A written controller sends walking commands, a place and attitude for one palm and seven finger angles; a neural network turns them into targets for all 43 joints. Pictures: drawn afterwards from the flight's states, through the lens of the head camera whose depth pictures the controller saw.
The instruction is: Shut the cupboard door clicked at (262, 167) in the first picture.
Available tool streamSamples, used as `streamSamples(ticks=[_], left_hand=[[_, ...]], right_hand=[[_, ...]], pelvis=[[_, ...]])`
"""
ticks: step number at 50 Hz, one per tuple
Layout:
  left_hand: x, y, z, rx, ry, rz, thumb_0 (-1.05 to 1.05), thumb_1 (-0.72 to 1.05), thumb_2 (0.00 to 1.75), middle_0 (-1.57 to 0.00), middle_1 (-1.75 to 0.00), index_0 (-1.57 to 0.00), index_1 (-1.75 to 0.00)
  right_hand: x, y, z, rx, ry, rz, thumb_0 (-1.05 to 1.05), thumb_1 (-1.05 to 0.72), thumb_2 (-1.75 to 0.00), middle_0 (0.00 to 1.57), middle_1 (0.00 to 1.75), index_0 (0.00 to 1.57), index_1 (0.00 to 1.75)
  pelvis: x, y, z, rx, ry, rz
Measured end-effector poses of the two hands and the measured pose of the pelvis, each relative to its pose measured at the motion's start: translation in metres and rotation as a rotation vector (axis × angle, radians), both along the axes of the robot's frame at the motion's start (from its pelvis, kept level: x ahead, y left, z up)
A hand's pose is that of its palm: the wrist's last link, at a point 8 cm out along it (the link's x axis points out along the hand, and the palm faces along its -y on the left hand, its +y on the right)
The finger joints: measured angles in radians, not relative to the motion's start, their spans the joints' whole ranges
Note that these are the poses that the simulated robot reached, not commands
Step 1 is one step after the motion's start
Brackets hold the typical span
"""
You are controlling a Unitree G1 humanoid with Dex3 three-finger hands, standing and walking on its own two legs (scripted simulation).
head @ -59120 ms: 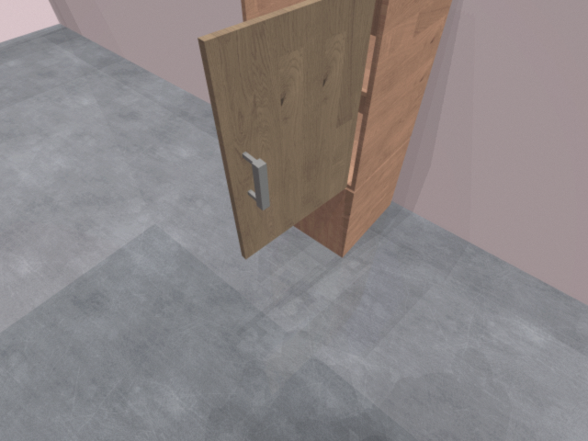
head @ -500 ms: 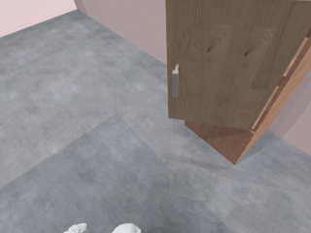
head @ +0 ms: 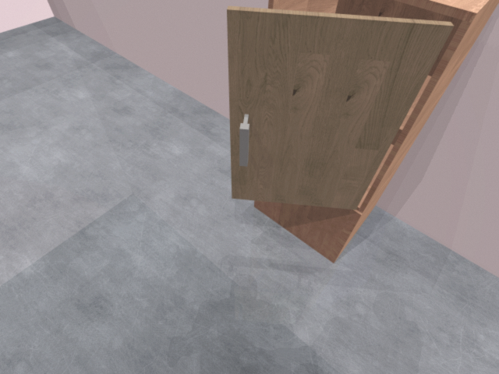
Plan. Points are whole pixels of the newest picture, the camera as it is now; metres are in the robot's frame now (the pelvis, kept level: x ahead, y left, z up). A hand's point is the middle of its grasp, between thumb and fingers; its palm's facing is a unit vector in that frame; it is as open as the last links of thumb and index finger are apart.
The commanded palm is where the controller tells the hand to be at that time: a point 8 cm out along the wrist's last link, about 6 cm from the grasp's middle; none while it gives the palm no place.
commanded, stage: take the last steps up to it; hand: left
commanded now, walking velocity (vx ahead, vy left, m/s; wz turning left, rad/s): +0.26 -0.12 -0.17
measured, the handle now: (245, 140) +0.66 +0.05 -0.06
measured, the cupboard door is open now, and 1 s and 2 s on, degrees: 35 35 35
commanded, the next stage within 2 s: come to a stop and stand still in 0.46 s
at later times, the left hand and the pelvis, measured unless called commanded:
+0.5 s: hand out of the picture +0.08 +0.11 -0.19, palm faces +0.03 -0.99 -0.13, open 7.4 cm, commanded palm none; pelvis +0.12 -0.05 -0.01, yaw -2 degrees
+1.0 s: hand (214, 318) +0.25 +0.08 -0.17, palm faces -0.02 -0.97 -0.24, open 7.4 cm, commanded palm none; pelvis +0.18 -0.10 +0.00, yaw -3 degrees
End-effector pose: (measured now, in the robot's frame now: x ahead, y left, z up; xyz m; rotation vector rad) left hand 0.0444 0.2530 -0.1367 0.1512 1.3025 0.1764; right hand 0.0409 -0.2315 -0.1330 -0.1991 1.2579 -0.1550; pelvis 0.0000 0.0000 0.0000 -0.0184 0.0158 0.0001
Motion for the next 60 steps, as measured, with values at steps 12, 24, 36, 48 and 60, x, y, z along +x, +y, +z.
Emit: streamSamples(ticks=[12,24,36,48,60], left_hand=[[0.040,-0.055,0.009,0.036,-0.052,-0.037,0.00,0.91,0.90,-0.20,-0.30,-0.20,-0.30],[0.034,-0.097,-0.023,-0.083,0.160,0.009,0.00,0.91,0.90,-0.20,-0.30,-0.20,-0.30],[0.141,-0.091,-0.015,-0.033,0.064,-0.026,0.01,0.91,0.90,-0.20,-0.30,-0.20,-0.30],[0.196,-0.118,-0.002,0.041,-0.014,-0.079,0.00,0.91,0.90,-0.20,-0.30,-0.20,-0.30],[0.178,-0.087,-0.020,0.005,-0.036,-0.018,0.00,0.91,0.90,-0.20,-0.30,-0.20,-0.30]], right_hand=[[-0.020,-0.068,-0.018,0.010,0.139,-0.105,0.01,-0.91,-0.90,0.20,0.30,0.20,0.30],[0.117,-0.059,-0.006,0.009,-0.020,-0.031,0.01,-0.91,-0.90,0.20,0.30,0.20,0.30],[0.153,-0.062,-0.008,-0.003,0.005,-0.051,0.00,-0.94,-0.90,0.20,0.30,0.21,0.30],[0.164,-0.112,-0.022,0.036,0.065,-0.116,0.01,-0.91,-0.90,0.20,0.30,0.20,0.30],[0.179,-0.095,-0.001,-0.040,-0.010,-0.036,0.01,-0.91,-0.90,0.20,0.30,0.20,0.30]], pelvis=[[0.039,-0.045,-0.004,0.015,-0.010,-0.022],[0.109,-0.053,-0.009,-0.004,-0.010,-0.027],[0.157,-0.062,-0.005,0.011,-0.027,-0.048],[0.177,-0.100,-0.008,0.039,-0.009,-0.049],[0.159,-0.073,-0.011,0.020,-0.007,-0.020]])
